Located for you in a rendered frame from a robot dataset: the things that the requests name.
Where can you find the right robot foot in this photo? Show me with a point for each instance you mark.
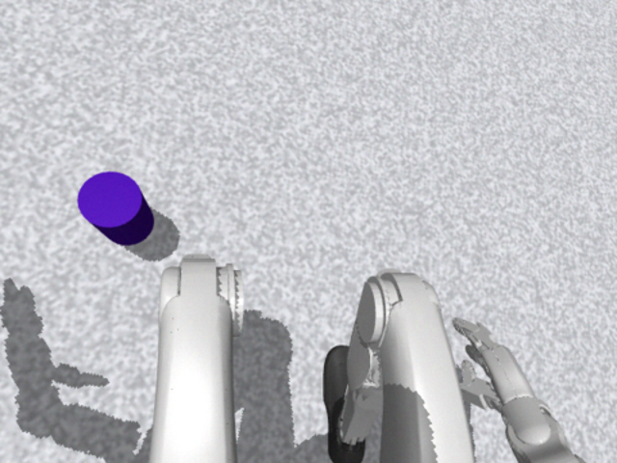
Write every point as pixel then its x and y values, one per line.
pixel 334 387

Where can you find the can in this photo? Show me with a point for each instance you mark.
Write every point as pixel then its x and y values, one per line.
pixel 115 205

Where can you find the right robot arm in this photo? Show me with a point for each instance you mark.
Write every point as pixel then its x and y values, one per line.
pixel 533 434

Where can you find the right robot hand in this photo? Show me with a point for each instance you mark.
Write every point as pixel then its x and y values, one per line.
pixel 498 362

